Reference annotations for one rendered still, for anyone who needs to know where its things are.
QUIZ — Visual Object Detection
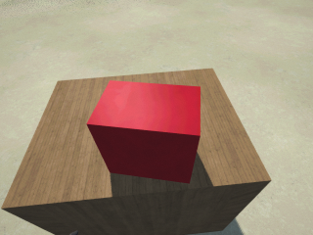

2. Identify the pedestal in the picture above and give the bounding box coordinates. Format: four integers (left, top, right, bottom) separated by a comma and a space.
1, 68, 272, 235

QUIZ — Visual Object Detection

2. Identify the carton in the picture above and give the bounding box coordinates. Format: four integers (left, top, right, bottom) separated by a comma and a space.
86, 80, 201, 184

